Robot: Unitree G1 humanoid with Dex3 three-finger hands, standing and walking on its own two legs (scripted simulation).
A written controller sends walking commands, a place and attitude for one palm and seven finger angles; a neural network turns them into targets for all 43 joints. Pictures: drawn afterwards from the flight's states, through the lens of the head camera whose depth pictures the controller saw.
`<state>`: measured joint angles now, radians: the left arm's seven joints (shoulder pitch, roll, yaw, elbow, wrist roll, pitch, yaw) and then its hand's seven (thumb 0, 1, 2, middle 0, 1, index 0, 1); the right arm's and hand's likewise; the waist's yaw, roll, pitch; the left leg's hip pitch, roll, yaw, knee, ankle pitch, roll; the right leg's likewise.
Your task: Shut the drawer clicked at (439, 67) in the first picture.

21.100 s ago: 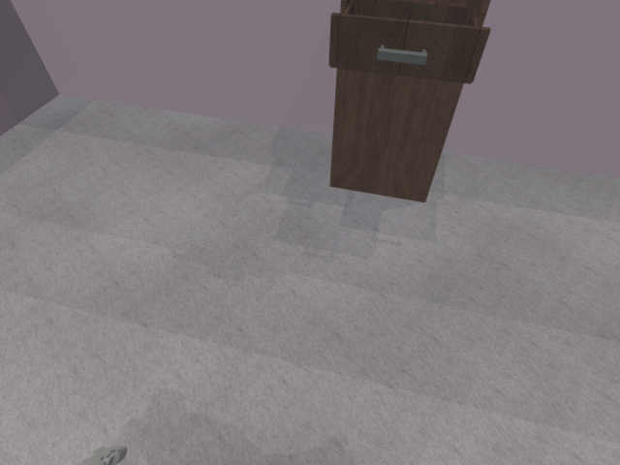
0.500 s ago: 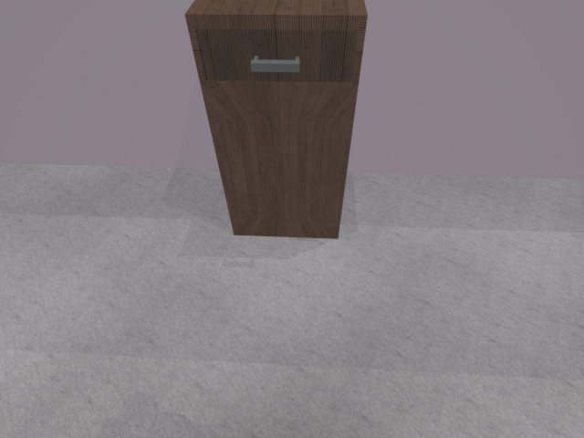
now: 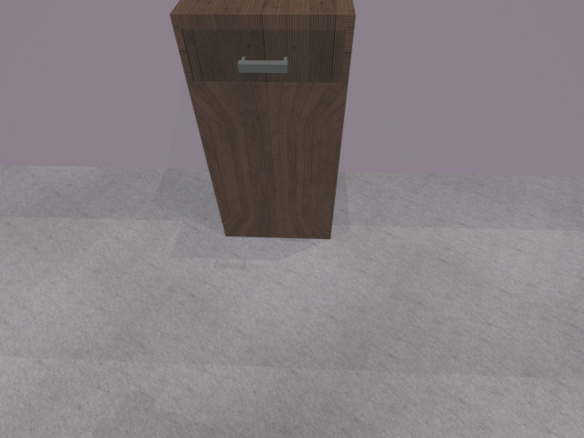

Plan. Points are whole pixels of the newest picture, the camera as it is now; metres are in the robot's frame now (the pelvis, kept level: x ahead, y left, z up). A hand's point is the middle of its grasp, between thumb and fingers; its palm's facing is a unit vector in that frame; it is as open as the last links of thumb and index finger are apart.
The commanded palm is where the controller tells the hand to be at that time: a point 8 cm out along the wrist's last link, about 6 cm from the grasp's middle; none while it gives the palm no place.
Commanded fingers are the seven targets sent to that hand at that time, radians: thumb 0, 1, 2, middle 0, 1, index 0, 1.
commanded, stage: look to check the result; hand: left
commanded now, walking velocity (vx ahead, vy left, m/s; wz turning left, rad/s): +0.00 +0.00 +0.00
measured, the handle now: (263, 63) +1.00 +0.13 +0.03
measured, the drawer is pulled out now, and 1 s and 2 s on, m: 0.00 0.00 0.00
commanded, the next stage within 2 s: stand and wait in 0.42 s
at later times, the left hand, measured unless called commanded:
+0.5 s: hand out of the picture +0.04 +0.19 -0.17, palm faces +0.01 -0.97 -0.24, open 7.4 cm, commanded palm none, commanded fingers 0.00 0.90 0.90 -0.20 -0.30 -0.20 -0.30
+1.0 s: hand out of the picture +0.07 +0.21 -0.16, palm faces +0.00 -0.96 -0.28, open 7.4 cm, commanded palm none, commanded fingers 0.00 0.90 0.90 -0.20 -0.30 -0.20 -0.30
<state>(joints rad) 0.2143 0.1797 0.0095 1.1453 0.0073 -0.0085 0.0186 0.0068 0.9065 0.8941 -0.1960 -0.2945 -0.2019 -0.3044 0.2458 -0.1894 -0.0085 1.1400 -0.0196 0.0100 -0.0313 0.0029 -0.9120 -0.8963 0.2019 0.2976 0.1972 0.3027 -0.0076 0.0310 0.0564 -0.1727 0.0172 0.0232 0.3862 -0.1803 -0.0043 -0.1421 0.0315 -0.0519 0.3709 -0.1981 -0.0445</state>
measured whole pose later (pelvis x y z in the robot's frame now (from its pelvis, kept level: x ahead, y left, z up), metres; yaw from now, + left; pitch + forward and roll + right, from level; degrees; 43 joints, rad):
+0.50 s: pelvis +0.01 +0.00 +0.00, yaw +0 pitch -2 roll +0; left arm 0.19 0.20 0.01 1.15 0.01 -0.01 0.01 0.01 0.91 0.89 -0.20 -0.29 -0.20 -0.30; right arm 0.21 -0.21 -0.01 1.14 -0.02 0.01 -0.03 0.00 -0.91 -0.90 0.20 0.30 0.20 0.30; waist -0.01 0.03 0.05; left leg -0.15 0.03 0.02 0.37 -0.19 -0.01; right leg -0.12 0.04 -0.05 0.34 -0.20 -0.05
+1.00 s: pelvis +0.02 +0.00 +0.00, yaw +0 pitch -2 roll +0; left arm 0.16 0.24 0.02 1.14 0.01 -0.02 0.01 0.01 0.90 0.89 -0.20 -0.29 -0.20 -0.30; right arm 0.18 -0.25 -0.01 1.14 -0.02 0.01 -0.03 0.00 -0.91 -0.90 0.20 0.30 0.20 0.30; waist -0.01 0.03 0.06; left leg -0.13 0.02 0.03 0.34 -0.18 -0.01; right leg -0.10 0.04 -0.05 0.32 -0.20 -0.05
